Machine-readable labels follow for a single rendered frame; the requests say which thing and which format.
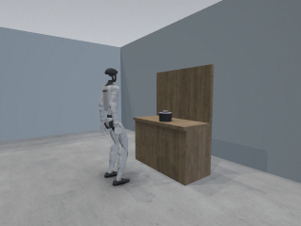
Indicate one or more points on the robot right hand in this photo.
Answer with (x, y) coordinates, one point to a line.
(117, 132)

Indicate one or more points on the robot left hand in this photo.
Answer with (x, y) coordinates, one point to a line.
(102, 126)

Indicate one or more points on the right robot upper arm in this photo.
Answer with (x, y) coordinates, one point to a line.
(114, 95)

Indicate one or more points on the table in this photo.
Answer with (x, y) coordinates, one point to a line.
(181, 149)

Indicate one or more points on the pot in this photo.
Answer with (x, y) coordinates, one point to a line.
(165, 117)

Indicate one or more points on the left robot foot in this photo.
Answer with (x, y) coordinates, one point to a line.
(107, 174)

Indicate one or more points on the right robot thigh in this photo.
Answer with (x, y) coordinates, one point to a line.
(124, 143)

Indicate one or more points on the robot right forearm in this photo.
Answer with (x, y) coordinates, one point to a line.
(114, 115)

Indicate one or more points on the robot left forearm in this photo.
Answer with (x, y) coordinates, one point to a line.
(102, 115)

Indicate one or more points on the left robot upper arm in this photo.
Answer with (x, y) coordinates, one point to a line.
(101, 100)

